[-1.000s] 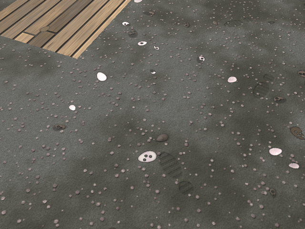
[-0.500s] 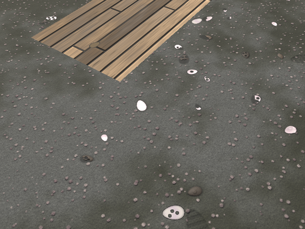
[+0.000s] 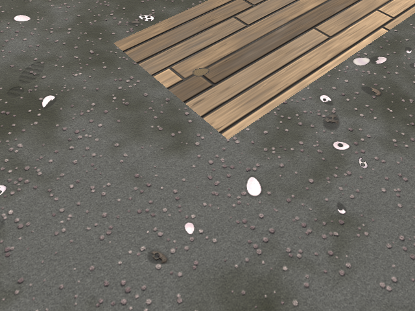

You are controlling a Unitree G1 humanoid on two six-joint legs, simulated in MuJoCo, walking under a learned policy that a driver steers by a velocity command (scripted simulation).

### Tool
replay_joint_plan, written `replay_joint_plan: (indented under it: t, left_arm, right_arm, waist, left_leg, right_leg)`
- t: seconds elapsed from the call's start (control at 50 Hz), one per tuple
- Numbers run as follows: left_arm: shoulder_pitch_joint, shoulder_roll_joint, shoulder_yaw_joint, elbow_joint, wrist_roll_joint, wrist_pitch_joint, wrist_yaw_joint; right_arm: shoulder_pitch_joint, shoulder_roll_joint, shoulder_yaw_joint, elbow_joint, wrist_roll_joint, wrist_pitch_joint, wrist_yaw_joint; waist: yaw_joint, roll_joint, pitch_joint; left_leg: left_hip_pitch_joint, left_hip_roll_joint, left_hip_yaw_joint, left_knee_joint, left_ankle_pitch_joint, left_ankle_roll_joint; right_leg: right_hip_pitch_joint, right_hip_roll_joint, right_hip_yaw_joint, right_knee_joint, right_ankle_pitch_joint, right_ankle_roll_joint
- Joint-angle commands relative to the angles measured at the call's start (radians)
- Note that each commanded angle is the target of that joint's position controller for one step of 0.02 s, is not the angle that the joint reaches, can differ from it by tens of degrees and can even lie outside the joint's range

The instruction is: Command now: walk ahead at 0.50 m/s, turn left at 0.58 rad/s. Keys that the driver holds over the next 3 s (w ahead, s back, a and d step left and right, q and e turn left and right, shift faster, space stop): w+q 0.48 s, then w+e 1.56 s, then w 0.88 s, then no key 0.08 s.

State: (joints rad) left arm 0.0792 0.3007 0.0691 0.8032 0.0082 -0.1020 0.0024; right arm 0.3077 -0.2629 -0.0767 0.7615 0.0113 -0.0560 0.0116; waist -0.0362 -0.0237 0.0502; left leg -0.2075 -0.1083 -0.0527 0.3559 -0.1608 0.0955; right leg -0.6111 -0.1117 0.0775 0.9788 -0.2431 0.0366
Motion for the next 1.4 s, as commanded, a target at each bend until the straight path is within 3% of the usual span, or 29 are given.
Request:
replay_joint_plan:
  t: [0.02,0.16,0.24,0.26,0.28,0.3,0.32,0.36,0.42,0.56,0.66,0.7,0.74,0.76,0.78,0.8,0.82,0.88,0.96,1.04,1.18,1.22,1.26,1.28,1.3,1.32,1.34,1.36,1.4]
  left_arm:
    - [-0.041,0.053,0.010,-0.066,0.007,0.002,0.003]
    - [-0.169,0.082,0.011,-0.128,-0.016,-0.022,-0.024]
    - [0.022,0.142,0.042,-0.086,-0.009,-0.045,-0.023]
    - [0.169,0.192,0.056,-0.072,0.007,-0.047,-0.015]
    - [0.273,0.269,0.076,-0.037,0.016,-0.032,-0.015]
    - [0.258,0.182,0.057,-0.045,-0.011,-0.027,-0.023]
    - [0.211,0.114,0.038,-0.061,-0.015,-0.020,-0.019]
    - [0.128,0.074,0.022,-0.063,0.000,-0.005,-0.015]
    - [0.116,0.066,0.019,-0.041,0.000,-0.014,-0.010]
    - [0.171,0.124,0.030,0.013,-0.019,-0.010,-0.016]
    - [0.265,0.174,0.035,0.054,-0.042,0.019,-0.017]
    - [0.270,0.190,0.038,0.067,-0.047,0.031,-0.013]
    - [0.256,0.172,0.028,0.070,-0.048,0.035,-0.008]
    - [0.245,0.109,0.002,0.044,-0.024,0.029,-0.009]
    - [0.353,-0.014,-0.034,0.016,-0.018,0.014,-0.011]
    - [0.322,0.088,-0.009,0.033,-0.047,0.004,-0.013]
    - [0.254,0.131,0.007,0.008,-0.064,0.004,-0.014]
    - [0.215,0.100,0.015,0.007,-0.039,0.030,-0.007]
    - [0.191,0.043,0.008,-0.016,-0.038,0.072,-0.007]
    - [0.094,0.023,0.000,-0.052,-0.030,0.071,-0.029]
    - [-0.083,0.042,-0.002,-0.140,-0.027,0.072,-0.064]
    - [-0.032,0.072,0.015,-0.146,-0.027,0.077,-0.065]
    - [0.248,0.167,0.073,-0.075,-0.035,0.083,-0.050]
    - [0.362,0.277,0.105,-0.053,-0.040,0.094,-0.027]
    - [0.299,0.340,0.103,-0.092,-0.036,0.077,-0.034]
    - [0.308,0.237,0.073,-0.107,-0.033,0.062,-0.045]
    - [0.284,0.192,0.061,-0.098,-0.028,0.047,-0.045]
    - [0.224,0.163,0.051,-0.105,-0.031,0.040,-0.043]
    - [0.142,0.117,0.034,-0.135,-0.013,0.038,-0.032]
  right_arm:
    - [-0.018,-0.181,-0.046,-0.077,0.005,-0.015,-0.024]
    - [0.062,-0.169,-0.046,-0.046,0.014,0.002,-0.032]
    - [0.027,-0.137,-0.035,-0.066,0.008,0.014,-0.037]
    - [0.024,-0.082,-0.013,-0.086,-0.006,0.011,-0.032]
    - [0.166,-0.021,0.004,-0.113,0.023,0.002,-0.032]
    - [0.175,-0.121,-0.008,-0.092,0.033,0.002,-0.036]
    - [0.074,-0.183,-0.025,-0.098,0.028,0.007,-0.035]
    - [-0.025,-0.168,-0.029,-0.122,0.004,0.013,-0.034]
    - [-0.012,-0.111,-0.024,-0.136,0.021,0.027,-0.020]
    - [-0.158,-0.047,0.007,-0.189,0.001,0.013,-0.003]
    - [-0.314,-0.058,0.013,-0.229,0.010,-0.017,0.025]
    - [-0.287,-0.094,-0.001,-0.227,0.012,-0.024,0.027]
    - [-0.078,-0.165,-0.040,-0.162,-0.001,-0.027,0.015]
    - [0.097,-0.234,-0.063,-0.132,-0.020,-0.022,-0.001]
    - [0.131,-0.313,-0.072,-0.129,-0.036,-0.013,-0.009]
    - [0.136,-0.227,-0.052,-0.129,-0.032,-0.013,-0.005]
    - [0.083,-0.177,-0.034,-0.121,-0.019,-0.017,-0.005]
    - [-0.066,-0.089,-0.009,-0.106,-0.021,-0.035,0.002]
    - [-0.112,-0.104,-0.024,-0.070,-0.026,-0.062,-0.007]
    - [-0.086,-0.142,-0.037,-0.037,-0.025,-0.059,-0.022]
    - [-0.011,-0.202,-0.061,0.017,0.010,-0.024,-0.029]
    - [-0.025,-0.233,-0.069,0.018,0.019,-0.009,-0.031]
    - [-0.037,-0.219,-0.058,0.011,0.023,0.005,-0.034]
    - [-0.009,-0.142,-0.030,-0.015,-0.019,-0.003,-0.036]
    - [0.047,-0.050,0.004,-0.070,-0.022,-0.037,-0.027]
    - [-0.083,-0.155,-0.014,-0.077,0.019,-0.069,-0.016]
    - [-0.141,-0.167,-0.017,-0.096,0.040,-0.084,-0.011]
    - [-0.138,-0.153,-0.014,-0.082,0.019,-0.090,-0.020]
    - [-0.113,-0.165,-0.025,-0.069,-0.017,-0.076,-0.027]
  waist:
    - [0.016,0.067,-0.050]
    - [-0.032,0.124,-0.040]
    - [0.077,0.158,-0.121]
    - [0.140,0.071,-0.256]
    - [0.083,-0.271,-0.386]
    - [0.094,-0.229,-0.340]
    - [0.119,-0.128,-0.208]
    - [0.092,-0.039,-0.071]
    - [0.055,-0.095,-0.047]
    - [0.075,-0.027,-0.015]
    - [0.114,-0.044,0.020]
    - [0.076,-0.072,0.000]
    - [-0.048,-0.062,-0.135]
    - [-0.122,0.010,-0.285]
    - [-0.060,0.280,-0.420]
    - [-0.094,0.222,-0.432]
    - [-0.082,0.202,-0.274]
    - [0.010,0.147,-0.101]
    - [0.056,0.097,-0.035]
    - [0.031,0.079,-0.003]
    - [-0.017,0.070,0.046]
    - [0.027,0.099,-0.011]
    - [0.176,0.072,-0.166]
    - [0.185,-0.120,-0.240]
    - [0.080,-0.279,-0.385]
    - [0.160,-0.093,-0.367]
    - [0.150,-0.071,-0.240]
    - [0.102,0.013,-0.165]
    - [0.038,-0.022,-0.110]
  left_leg:
    - [-0.017,0.216,-0.195,-0.141,0.229,0.164]
    - [0.054,0.238,-0.296,-0.042,0.059,0.105]
    - [0.068,0.199,-0.334,0.167,0.174,0.053]
    - [-0.048,0.137,-0.259,0.427,0.077,0.016]
    - [-0.412,-0.006,-0.127,0.756,-0.381,-0.058]
    - [-0.553,0.071,-0.145,0.908,-0.429,-0.068]
    - [-0.592,0.110,-0.132,0.950,-0.338,-0.073]
    - [-0.541,0.173,-0.091,0.889,-0.215,-0.077]
    - [-0.469,0.224,-0.064,0.814,-0.161,-0.079]
    - [-0.463,0.216,-0.010,0.453,0.080,-0.088]
    - [-0.380,0.169,0.051,0.228,0.102,-0.084]
    - [-0.300,0.147,0.049,0.166,0.054,-0.063]
    - [0.051,0.112,0.077,0.102,0.098,-0.016]
    - [0.350,0.275,-0.078,0.154,0.131,0.043]
    - [0.624,0.539,-0.512,0.071,-0.005,0.180]
    - [0.573,0.537,-0.613,-0.005,-0.128,0.193]
    - [0.472,0.501,-0.457,-0.023,-0.117,0.157]
    - [0.159,0.398,-0.190,-0.137,0.014,0.104]
    - [0.056,0.400,-0.027,-0.227,0.139,0.113]
    - [0.079,0.370,0.127,-0.242,0.175,0.084]
    - [0.254,0.417,0.231,-0.163,0.272,0.039]
    - [0.287,0.414,0.260,-0.019,0.605,0.016]
    - [0.166,0.344,0.315,0.373,0.723,-0.044]
    - [-0.120,0.281,0.317,0.717,0.188,-0.103]
    - [-0.487,0.068,0.110,1.012,-0.454,-0.150]
    - [-0.596,0.114,-0.038,1.056,-0.412,-0.122]
    - [-0.645,0.152,-0.025,1.012,-0.323,-0.094]
    - [-0.594,0.198,-0.028,0.925,-0.245,-0.087]
    - [-0.448,0.238,-0.036,0.811,-0.170,-0.098]
  right_leg:
    - [0.014,0.035,-0.027,-0.202,0.184,0.033]
    - [0.110,0.099,0.003,-0.487,0.299,0.003]
    - [0.380,0.095,-0.013,-0.555,0.193,-0.070]
    - [0.635,-0.055,0.124,-0.529,0.142,-0.131]
    - [0.973,-0.282,0.581,-0.613,-0.076,-0.293]
    - [0.960,-0.311,0.711,-0.672,-0.297,-0.290]
    - [0.840,-0.269,0.556,-0.689,-0.296,-0.245]
    - [0.612,-0.187,0.319,-0.728,-0.066,-0.206]
    - [0.505,-0.146,0.148,-0.792,0.078,-0.208]
    - [0.513,-0.117,-0.046,-0.841,0.303,-0.235]
    - [0.575,-0.141,-0.021,-0.796,0.334,-0.220]
    - [0.609,-0.162,0.003,-0.735,0.397,-0.199]
    - [0.536,-0.095,-0.055,-0.490,0.579,-0.148]
    - [0.343,-0.039,-0.094,-0.211,0.349,-0.103]
    - [-0.012,0.115,-0.099,0.133,-0.287,-0.041]
    - [-0.101,0.090,0.028,0.276,-0.351,-0.043]
    - [-0.176,0.048,0.020,0.312,-0.281,-0.050]
    - [-0.067,-0.032,0.014,0.217,-0.089,-0.046]
    - [-0.052,-0.043,0.021,0.127,0.007,-0.018]
    - [-0.054,-0.028,-0.007,-0.103,0.220,-0.021]
    - [-0.052,0.014,-0.107,-0.319,0.156,-0.092]
    - [0.064,0.079,-0.170,-0.324,0.052,-0.132]
    - [0.467,0.182,-0.204,-0.401,0.093,-0.198]
    - [0.740,-0.008,0.108,-0.421,0.158,-0.270]
    - [0.988,-0.211,0.717,-0.619,-0.137,-0.479]
    - [0.977,-0.219,0.718,-0.719,-0.184,-0.424]
    - [0.875,-0.192,0.577,-0.713,-0.126,-0.384]
    - [0.729,-0.148,0.462,-0.702,-0.017,-0.349]
    - [0.524,-0.090,0.324,-0.715,0.220,-0.329]
